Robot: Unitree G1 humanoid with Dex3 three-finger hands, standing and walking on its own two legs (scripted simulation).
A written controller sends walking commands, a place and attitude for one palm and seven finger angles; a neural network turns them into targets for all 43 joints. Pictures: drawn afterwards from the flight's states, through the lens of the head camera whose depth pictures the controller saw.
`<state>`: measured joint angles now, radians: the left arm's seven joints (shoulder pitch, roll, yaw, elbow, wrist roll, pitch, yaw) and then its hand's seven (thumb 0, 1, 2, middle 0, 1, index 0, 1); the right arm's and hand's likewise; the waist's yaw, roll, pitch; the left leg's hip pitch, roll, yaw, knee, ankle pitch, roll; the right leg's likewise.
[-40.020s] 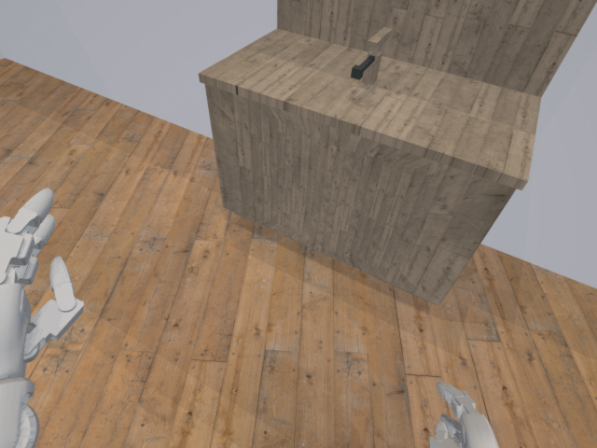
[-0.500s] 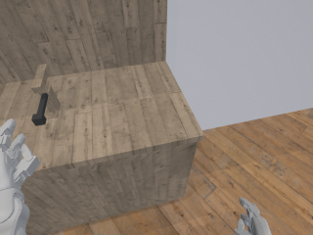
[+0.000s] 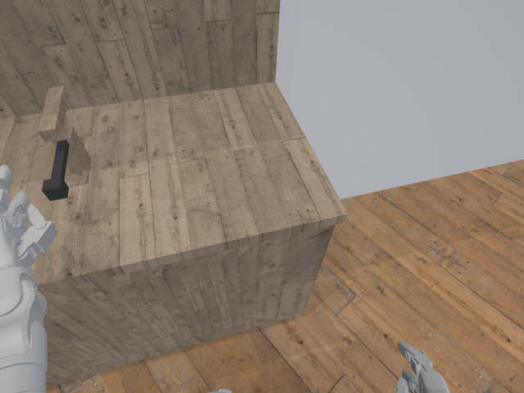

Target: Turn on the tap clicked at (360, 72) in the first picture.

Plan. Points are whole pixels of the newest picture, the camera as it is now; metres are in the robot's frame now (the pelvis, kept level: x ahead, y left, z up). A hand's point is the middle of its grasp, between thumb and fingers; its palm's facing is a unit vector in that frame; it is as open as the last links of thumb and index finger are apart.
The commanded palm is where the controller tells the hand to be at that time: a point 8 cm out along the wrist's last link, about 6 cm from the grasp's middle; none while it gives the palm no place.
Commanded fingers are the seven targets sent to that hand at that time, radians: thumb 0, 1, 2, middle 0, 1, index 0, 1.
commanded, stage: reach beside the lever's end, fingers flat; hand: left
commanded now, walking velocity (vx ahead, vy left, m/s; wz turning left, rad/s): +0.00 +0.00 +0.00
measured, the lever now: (55, 189) +0.41 +0.39 +0.05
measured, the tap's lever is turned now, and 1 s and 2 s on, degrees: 0 5 13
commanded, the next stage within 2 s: push the lever round in 1.08 s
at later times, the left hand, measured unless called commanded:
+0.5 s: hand (51, 208) +0.36 +0.37 +0.06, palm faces +0.56 -0.82 -0.09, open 7.8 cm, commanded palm +0.32 +0.41 +0.06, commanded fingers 0.00 0.90 0.90 -0.15 -0.15 -0.15 -0.15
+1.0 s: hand (53, 196) +0.39 +0.39 +0.04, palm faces +0.56 -0.82 -0.11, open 7.8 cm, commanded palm +0.35 +0.42 +0.05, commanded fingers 0.00 0.90 0.90 -0.15 -0.15 -0.15 -0.15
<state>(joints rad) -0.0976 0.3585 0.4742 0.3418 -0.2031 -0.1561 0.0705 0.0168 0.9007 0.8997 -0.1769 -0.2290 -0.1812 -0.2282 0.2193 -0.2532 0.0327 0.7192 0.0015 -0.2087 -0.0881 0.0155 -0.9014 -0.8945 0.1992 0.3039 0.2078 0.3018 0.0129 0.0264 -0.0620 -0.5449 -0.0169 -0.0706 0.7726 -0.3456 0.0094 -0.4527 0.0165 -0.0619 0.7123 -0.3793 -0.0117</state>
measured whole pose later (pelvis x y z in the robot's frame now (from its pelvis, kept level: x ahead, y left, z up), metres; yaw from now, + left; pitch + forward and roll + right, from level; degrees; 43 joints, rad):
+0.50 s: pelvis +0.00 +0.01 -0.01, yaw -1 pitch +13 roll -3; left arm -0.34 0.50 0.62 0.72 -0.15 -0.30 -0.04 0.00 0.89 0.92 -0.16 -0.17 -0.16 -0.17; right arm 0.30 -0.27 0.01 0.72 -0.01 -0.09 -0.07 0.01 -0.90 -0.89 0.20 0.30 0.21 0.30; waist -0.03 0.02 -0.09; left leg -0.71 0.00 -0.07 0.88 -0.39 0.01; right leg -0.61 0.03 -0.06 0.79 -0.40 -0.01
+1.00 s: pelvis -0.01 +0.00 -0.03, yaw -2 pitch +17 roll -4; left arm -0.51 0.67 0.72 1.00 -0.08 -0.37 -0.09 0.01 0.90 0.90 -0.15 -0.15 -0.16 -0.15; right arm 0.35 -0.29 0.02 0.68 -0.02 0.02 -0.04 0.01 -0.90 -0.89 0.20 0.30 0.21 0.30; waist -0.09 0.01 -0.11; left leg -0.86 0.02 -0.08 0.98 -0.41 0.01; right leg -0.75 0.06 -0.07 0.87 -0.42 -0.01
